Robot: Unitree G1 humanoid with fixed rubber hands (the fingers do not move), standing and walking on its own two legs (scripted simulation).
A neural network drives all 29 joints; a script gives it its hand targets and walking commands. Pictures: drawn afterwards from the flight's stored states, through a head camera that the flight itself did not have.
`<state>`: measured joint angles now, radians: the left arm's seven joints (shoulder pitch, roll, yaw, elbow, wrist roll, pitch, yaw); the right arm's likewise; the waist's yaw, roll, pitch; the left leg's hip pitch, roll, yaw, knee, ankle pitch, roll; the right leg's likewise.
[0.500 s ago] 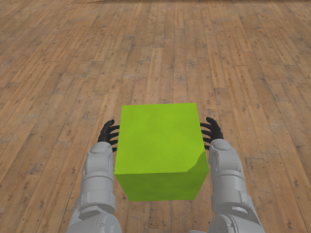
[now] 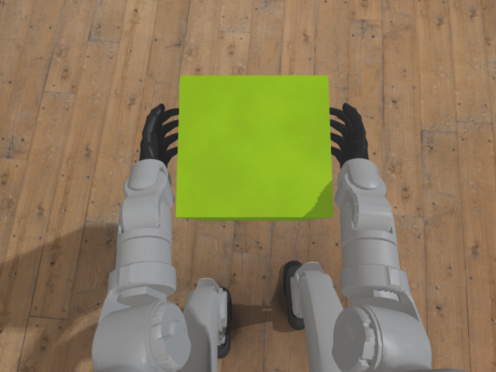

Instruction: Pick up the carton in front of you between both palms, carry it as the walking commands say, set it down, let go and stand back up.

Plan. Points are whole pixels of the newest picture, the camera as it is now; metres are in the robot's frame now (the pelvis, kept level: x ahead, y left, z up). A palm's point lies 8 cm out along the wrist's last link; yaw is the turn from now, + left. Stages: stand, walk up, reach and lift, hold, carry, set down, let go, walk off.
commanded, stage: set down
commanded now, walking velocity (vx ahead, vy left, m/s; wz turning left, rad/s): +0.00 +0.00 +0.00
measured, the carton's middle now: (253, 162) +0.45 -0.02 -0.15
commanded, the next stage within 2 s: none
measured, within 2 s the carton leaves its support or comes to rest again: rests again in 1.58 s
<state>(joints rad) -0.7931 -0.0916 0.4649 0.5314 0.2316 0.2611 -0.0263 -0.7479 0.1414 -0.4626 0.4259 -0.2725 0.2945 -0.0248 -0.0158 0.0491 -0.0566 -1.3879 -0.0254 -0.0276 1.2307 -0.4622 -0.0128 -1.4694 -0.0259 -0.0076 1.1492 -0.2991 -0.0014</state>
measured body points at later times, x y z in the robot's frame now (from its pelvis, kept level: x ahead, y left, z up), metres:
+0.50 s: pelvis -0.02 +0.01 -0.13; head +0.28 -0.02 +0.20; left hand +0.49 +0.12 -0.24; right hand +0.47 -0.18 -0.24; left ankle +0.04 +0.12 -0.61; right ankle +0.10 -0.12 -0.61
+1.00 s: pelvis -0.03 +0.00 -0.23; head +0.33 -0.03 +0.02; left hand +0.52 +0.11 -0.40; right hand +0.51 -0.20 -0.40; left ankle +0.04 +0.12 -0.61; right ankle +0.10 -0.12 -0.61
